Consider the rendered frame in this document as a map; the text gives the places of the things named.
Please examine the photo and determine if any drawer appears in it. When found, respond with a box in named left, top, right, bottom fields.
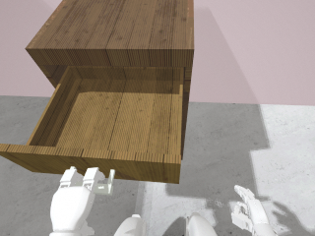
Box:
left=0, top=66, right=184, bottom=184

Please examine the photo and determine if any right robot forearm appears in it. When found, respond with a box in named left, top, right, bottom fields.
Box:
left=251, top=223, right=279, bottom=236

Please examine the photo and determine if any robot right thigh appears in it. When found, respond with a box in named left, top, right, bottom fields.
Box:
left=183, top=215, right=218, bottom=236

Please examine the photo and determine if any handle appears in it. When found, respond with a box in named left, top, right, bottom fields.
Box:
left=64, top=166, right=115, bottom=196

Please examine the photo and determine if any cabinet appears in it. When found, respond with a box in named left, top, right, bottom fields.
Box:
left=25, top=0, right=195, bottom=160

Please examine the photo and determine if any right robot shin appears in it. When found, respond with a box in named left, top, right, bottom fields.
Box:
left=191, top=211, right=202, bottom=216

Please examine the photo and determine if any left robot hand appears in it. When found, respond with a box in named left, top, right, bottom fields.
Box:
left=50, top=167, right=105, bottom=236

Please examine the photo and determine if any right robot hand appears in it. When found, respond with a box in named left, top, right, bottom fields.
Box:
left=231, top=185, right=271, bottom=232

